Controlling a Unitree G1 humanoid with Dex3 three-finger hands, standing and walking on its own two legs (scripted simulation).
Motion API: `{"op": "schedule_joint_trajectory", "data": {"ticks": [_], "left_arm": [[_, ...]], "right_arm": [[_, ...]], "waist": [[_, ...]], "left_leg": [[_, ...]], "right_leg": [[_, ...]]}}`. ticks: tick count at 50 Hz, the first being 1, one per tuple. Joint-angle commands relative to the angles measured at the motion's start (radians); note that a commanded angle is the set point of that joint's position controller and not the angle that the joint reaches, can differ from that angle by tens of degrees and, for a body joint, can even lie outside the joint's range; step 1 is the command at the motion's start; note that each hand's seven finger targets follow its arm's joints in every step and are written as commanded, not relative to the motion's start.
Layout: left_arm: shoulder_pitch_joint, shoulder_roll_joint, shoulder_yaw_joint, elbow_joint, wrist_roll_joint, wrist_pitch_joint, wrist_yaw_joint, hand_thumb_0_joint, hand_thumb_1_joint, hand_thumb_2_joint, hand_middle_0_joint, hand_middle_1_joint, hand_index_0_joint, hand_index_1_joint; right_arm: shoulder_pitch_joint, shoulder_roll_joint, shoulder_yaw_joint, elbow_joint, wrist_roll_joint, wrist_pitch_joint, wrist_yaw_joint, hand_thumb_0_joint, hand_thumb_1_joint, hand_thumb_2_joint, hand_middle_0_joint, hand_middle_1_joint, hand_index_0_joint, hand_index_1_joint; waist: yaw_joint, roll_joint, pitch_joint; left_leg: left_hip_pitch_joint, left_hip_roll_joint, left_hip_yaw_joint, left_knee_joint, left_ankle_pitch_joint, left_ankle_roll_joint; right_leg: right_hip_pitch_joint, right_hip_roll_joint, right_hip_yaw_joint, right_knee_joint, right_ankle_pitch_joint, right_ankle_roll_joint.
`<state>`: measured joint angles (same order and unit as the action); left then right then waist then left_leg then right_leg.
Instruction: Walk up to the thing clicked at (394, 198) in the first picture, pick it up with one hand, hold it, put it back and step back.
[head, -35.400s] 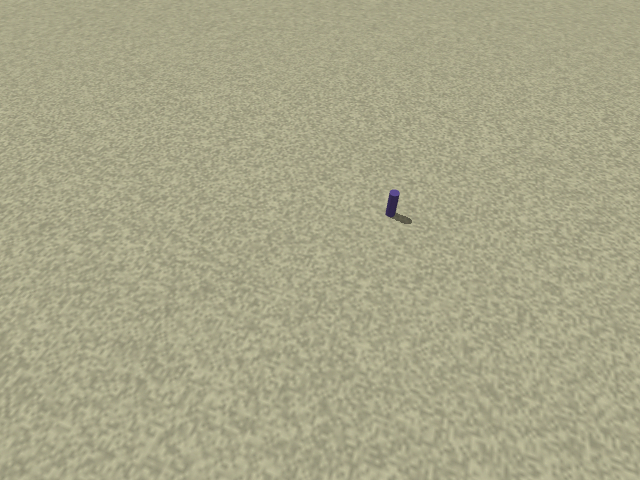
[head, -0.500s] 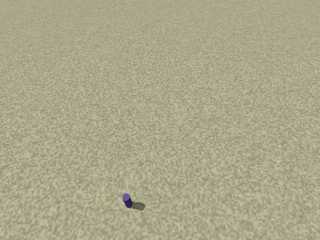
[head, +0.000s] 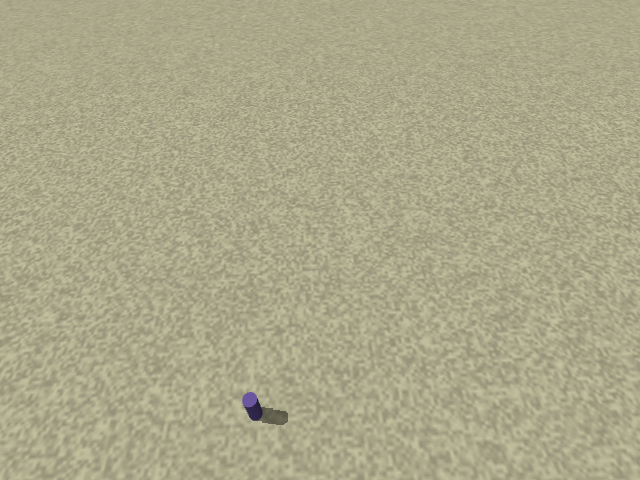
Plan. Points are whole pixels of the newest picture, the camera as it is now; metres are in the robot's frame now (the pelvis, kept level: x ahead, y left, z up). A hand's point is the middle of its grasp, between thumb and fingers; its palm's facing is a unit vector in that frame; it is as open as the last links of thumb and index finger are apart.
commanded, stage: stand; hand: left
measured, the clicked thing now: (252, 406) +0.42 +0.22 -0.72
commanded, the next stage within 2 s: step back in 0.52 s
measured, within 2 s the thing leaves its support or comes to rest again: neither
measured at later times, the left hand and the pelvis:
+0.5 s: hand out of the picture +0.08 +0.25 -0.16, palm faces -0.01 -0.94 -0.34, open 7.4 cm; pelvis +0.01 +0.00 +0.00, yaw +0 degrees
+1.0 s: hand out of the picture +0.08 +0.30 -0.18, palm faces -0.06 -0.93 -0.37, open 7.4 cm; pelvis -0.07 +0.04 -0.02, yaw -1 degrees
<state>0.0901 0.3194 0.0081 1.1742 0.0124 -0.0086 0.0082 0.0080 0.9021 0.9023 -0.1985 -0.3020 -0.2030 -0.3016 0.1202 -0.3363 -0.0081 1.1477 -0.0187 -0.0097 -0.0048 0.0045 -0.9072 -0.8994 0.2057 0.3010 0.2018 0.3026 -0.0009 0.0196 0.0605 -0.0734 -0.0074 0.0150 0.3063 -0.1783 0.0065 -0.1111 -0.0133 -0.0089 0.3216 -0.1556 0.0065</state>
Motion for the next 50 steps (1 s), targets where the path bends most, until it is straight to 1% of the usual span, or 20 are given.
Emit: {"op": "schedule_joint_trajectory", "data": {"ticks": [1,5,10,14,25,26,30,36,38,40,41,42,43,44,45,46,47,48,49,50], "left_arm": [[-0.034,0.209,0.037,-0.057,0.002,-0.021,0.012,0.000,0.900,0.900,-0.200,-0.300,-0.200,-0.300],[-0.039,0.211,0.038,-0.064,0.003,-0.023,0.011,0.000,0.900,0.900,-0.200,-0.300,-0.200,-0.300],[-0.033,0.206,0.036,-0.061,0.000,-0.021,0.010,0.000,0.900,0.900,-0.200,-0.300,-0.200,-0.300],[-0.038,0.215,0.037,-0.067,0.002,-0.024,0.011,0.000,0.900,0.900,-0.200,-0.300,-0.200,-0.300],[-0.039,0.217,0.036,-0.070,-0.001,-0.025,0.010,0.000,0.900,0.900,-0.200,-0.300,-0.200,-0.300],[-0.028,0.298,0.074,-0.118,-0.020,-0.015,0.012,0.000,0.900,0.900,-0.200,-0.300,-0.200,-0.300],[-0.013,0.285,0.083,-0.174,-0.020,-0.006,0.017,0.000,0.900,0.900,-0.200,-0.300,-0.200,-0.300],[-0.033,0.316,0.092,-0.265,-0.006,0.016,0.015,0.000,0.900,0.900,-0.200,-0.300,-0.200,-0.300],[-0.059,0.334,0.097,-0.296,0.006,0.022,0.015,0.000,0.900,0.900,-0.200,-0.300,-0.200,-0.300],[-0.098,0.344,0.101,-0.327,0.016,0.027,0.013,0.000,0.900,0.900,-0.200,-0.300,-0.200,-0.300],[-0.129,0.338,0.098,-0.343,0.014,0.031,0.013,0.000,0.900,0.900,-0.200,-0.300,-0.200,-0.300],[-0.139,0.313,0.094,-0.356,0.010,0.036,0.013,0.000,0.900,0.900,-0.200,-0.300,-0.200,-0.300],[-0.117,0.258,0.085,-0.362,-0.001,0.043,0.016,0.000,0.900,0.900,-0.200,-0.300,-0.200,-0.300],[-0.080,0.242,0.089,-0.354,0.002,0.052,0.025,0.000,0.900,0.900,-0.200,-0.300,-0.200,-0.300],[-0.032,0.258,0.091,-0.345,0.006,0.058,0.034,0.000,0.900,0.900,-0.200,-0.300,-0.200,-0.300],[-0.011,0.271,0.093,-0.331,0.004,0.061,0.035,0.000,0.900,0.900,-0.200,-0.300,-0.200,-0.300],[-0.004,0.278,0.096,-0.325,-0.002,0.063,0.032,0.000,0.900,0.900,-0.200,-0.300,-0.200,-0.300],[0.029,0.274,0.098,-0.314,-0.009,0.064,0.030,0.000,0.900,0.900,-0.200,-0.300,-0.200,-0.300],[0.064,0.269,0.097,-0.311,-0.010,0.065,0.027,0.000,0.900,0.900,-0.200,-0.300,-0.200,-0.300],[0.077,0.271,0.099,-0.318,-0.005,0.064,0.026,0.000,0.900,0.900,-0.200,-0.300,-0.200,-0.300]], "right_arm": [[-0.038,-0.197,-0.033,-0.050,0.000,-0.020,-0.015,0.000,-0.900,-0.900,0.200,0.300,0.200,0.300],[-0.039,-0.199,-0.034,-0.055,0.001,-0.021,-0.015,0.000,-0.900,-0.900,0.200,0.300,0.200,0.300],[-0.045,-0.199,-0.031,-0.051,0.002,-0.022,-0.014,0.000,-0.900,-0.900,0.200,0.300,0.200,0.300],[-0.038,-0.202,-0.034,-0.054,0.003,-0.022,-0.015,0.000,-0.900,-0.900,0.200,0.300,0.200,0.300],[-0.037,-0.202,-0.034,-0.052,0.004,-0.019,-0.012,0.000,-0.900,-0.900,0.200,0.300,0.200,0.300],[-0.075,-0.272,-0.063,-0.083,0.011,0.000,-0.006,0.000,-0.900,-0.900,0.200,0.300,0.200,0.300],[-0.041,-0.251,-0.072,-0.131,0.023,0.017,-0.002,0.000,-0.900,-0.900,0.200,0.300,0.200,0.300],[-0.019,-0.240,-0.086,-0.189,0.019,0.042,0.006,0.000,-0.900,-0.900,0.200,0.300,0.200,0.300],[0.011,-0.228,-0.089,-0.203,0.015,0.049,0.013,0.000,-0.900,-0.900,0.200,0.300,0.200,0.300],[0.066,-0.229,-0.098,-0.204,0.010,0.051,0.020,0.000,-0.900,-0.900,0.200,0.300,0.200,0.300],[0.111,-0.240,-0.105,-0.201,0.006,0.049,0.021,0.000,-0.900,-0.900,0.200,0.300,0.200,0.300],[0.124,-0.260,-0.109,-0.204,0.003,0.043,0.021,0.000,-0.900,-0.900,0.200,0.300,0.200,0.300],[0.086,-0.324,-0.119,-0.224,-0.005,0.034,0.020,0.000,-0.900,-0.900,0.200,0.300,0.200,0.300],[0.053,-0.382,-0.133,-0.238,-0.011,0.024,0.016,0.000,-0.900,-0.900,0.200,0.300,0.200,0.300],[0.015,-0.401,-0.138,-0.260,-0.017,0.020,0.011,0.000,-0.900,-0.900,0.200,0.300,0.200,0.300],[0.005,-0.375,-0.135,-0.275,-0.020,0.017,0.005,0.000,-0.900,-0.900,0.200,0.300,0.200,0.300],[-0.016,-0.337,-0.127,-0.289,-0.019,0.015,-0.003,0.000,-0.900,-0.900,0.200,0.300,0.200,0.300],[-0.053,-0.315,-0.121,-0.298,-0.022,0.013,-0.009,0.000,-0.900,-0.900,0.200,0.300,0.200,0.300],[-0.076,-0.295,-0.117,-0.308,-0.018,0.011,-0.013,0.000,-0.900,-0.900,0.200,0.300,0.200,0.300],[-0.064,-0.285,-0.116,-0.315,-0.016,0.010,-0.015,0.000,-0.900,-0.900,0.200,0.300,0.200,0.300]], "waist": [[0.006,-0.032,-0.061],[0.001,-0.023,-0.080],[0.008,-0.012,-0.071],[0.001,-0.026,-0.096],[-0.001,-0.028,-0.064],[-0.003,-0.041,0.019],[-0.016,-0.042,-0.116],[-0.016,-0.096,-0.165],[-0.021,-0.177,-0.148],[-0.039,-0.223,-0.142],[-0.065,-0.223,-0.139],[-0.074,-0.125,-0.116],[-0.069,0.113,-0.068],[-0.046,0.175,-0.075],[-0.030,0.156,-0.090],[-0.024,0.142,-0.082],[-0.017,0.107,-0.070],[0.013,0.097,-0.061],[0.036,0.096,-0.065],[0.037,0.081,-0.089]], "left_leg": [[-0.017,0.133,-0.112,-0.067,0.090,0.010],[-0.015,0.134,-0.102,-0.057,0.121,0.012],[-0.018,0.137,-0.108,-0.070,0.101,0.009],[-0.002,0.138,-0.102,-0.054,0.159,0.011],[-0.019,0.135,-0.104,-0.065,0.102,0.007],[-0.080,0.124,-0.112,0.048,0.241,0.031],[-0.071,0.115,-0.085,0.150,0.318,0.051],[-0.101,0.038,-0.051,0.340,0.082,0.054],[-0.104,-0.008,-0.035,0.440,-0.090,0.052],[-0.084,-0.018,-0.055,0.475,-0.208,0.052],[-0.063,0.007,-0.078,0.459,-0.188,0.063],[-0.098,0.077,-0.155,0.331,-0.084,0.085],[-0.168,0.247,-0.383,0.053,0.154,0.127],[-0.160,0.344,-0.502,0.000,0.290,0.178],[-0.173,0.376,-0.535,0.009,0.325,0.217],[-0.188,0.362,-0.516,0.013,0.309,0.212],[-0.178,0.315,-0.431,0.040,0.330,0.185],[-0.163,0.268,-0.347,0.061,0.327,0.158],[-0.148,0.241,-0.300,0.075,0.297,0.156],[-0.098,0.228,-0.284,0.095,0.278,0.155]], "right_leg": [[0.011,-0.114,0.097,-0.050,0.090,-0.020],[0.030,-0.121,0.105,-0.047,0.150,-0.023],[0.026,-0.117,0.101,-0.047,0.114,-0.021],[0.040,-0.121,0.102,-0.046,0.172,-0.022],[0.022,-0.118,0.104,-0.056,0.122,-0.023],[-0.060,-0.110,0.122,0.030,0.307,-0.034],[-0.022,-0.121,0.118,0.117,0.374,-0.075],[-0.132,-0.216,0.230,0.128,0.267,-0.177],[-0.198,-0.265,0.272,0.100,0.228,-0.212],[-0.269,-0.293,0.284,0.116,0.192,-0.231],[-0.318,-0.275,0.258,0.157,0.127,-0.204],[-0.322,-0.194,0.193,0.278,0.031,-0.154],[-0.345,0.024,0.091,0.479,-0.193,-0.062],[-0.358,0.128,0.139,0.660,-0.444,-0.038],[-0.369,0.136,0.204,0.785,-0.488,-0.033],[-0.361,0.128,0.222,0.859,-0.463,-0.035],[-0.375,0.120,0.236,0.890,-0.422,-0.040],[-0.394,0.123,0.247,0.902,-0.377,-0.039],[-0.394,0.123,0.237,0.922,-0.333,-0.038],[-0.404,0.123,0.228,0.916,-0.310,-0.031]]}}
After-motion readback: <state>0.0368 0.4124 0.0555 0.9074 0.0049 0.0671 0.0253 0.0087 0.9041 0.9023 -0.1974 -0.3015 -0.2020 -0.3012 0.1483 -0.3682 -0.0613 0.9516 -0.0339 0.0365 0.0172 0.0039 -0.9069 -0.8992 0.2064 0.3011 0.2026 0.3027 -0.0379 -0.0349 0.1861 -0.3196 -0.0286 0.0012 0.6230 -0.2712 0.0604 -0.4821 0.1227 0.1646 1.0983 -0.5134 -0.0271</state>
